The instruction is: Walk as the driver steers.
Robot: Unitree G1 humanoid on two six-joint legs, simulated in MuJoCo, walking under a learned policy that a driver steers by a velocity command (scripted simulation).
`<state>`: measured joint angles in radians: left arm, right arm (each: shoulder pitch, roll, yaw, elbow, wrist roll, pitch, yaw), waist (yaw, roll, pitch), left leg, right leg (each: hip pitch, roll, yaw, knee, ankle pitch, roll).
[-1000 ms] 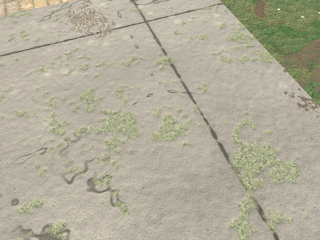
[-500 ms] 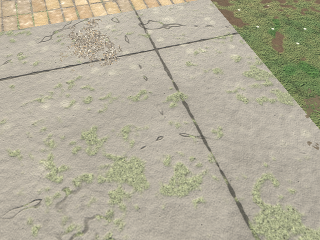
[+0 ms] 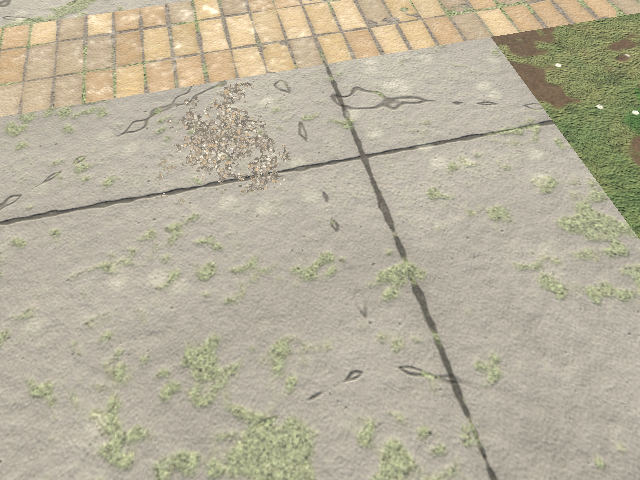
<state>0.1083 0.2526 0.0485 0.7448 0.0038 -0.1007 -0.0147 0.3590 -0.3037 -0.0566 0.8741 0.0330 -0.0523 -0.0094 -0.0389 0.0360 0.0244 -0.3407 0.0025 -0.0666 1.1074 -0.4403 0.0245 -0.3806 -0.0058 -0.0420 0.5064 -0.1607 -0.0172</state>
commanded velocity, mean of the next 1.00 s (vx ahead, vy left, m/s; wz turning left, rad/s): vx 0.50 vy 0.00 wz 0.57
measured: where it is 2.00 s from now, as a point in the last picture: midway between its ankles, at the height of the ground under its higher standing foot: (154, 293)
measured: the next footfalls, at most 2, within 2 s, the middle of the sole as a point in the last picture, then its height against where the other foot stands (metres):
left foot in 0.42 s outside the picture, level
right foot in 0.90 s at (284, 382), level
